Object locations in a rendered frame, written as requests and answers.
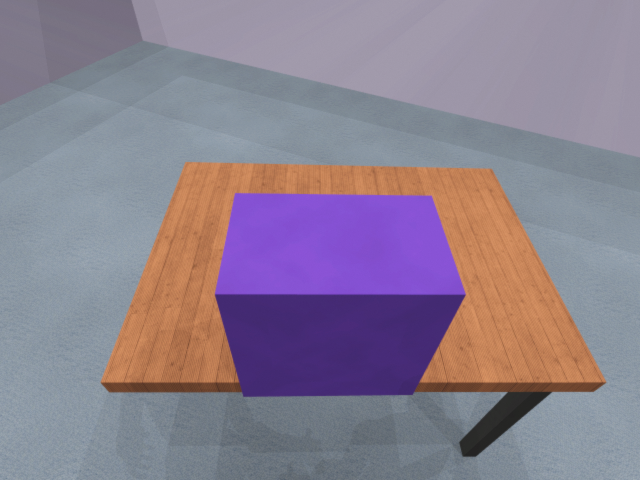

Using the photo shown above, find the carton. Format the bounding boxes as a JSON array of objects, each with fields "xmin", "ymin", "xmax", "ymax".
[{"xmin": 215, "ymin": 193, "xmax": 466, "ymax": 397}]

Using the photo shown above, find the table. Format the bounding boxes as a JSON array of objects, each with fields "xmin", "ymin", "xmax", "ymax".
[{"xmin": 100, "ymin": 162, "xmax": 607, "ymax": 457}]

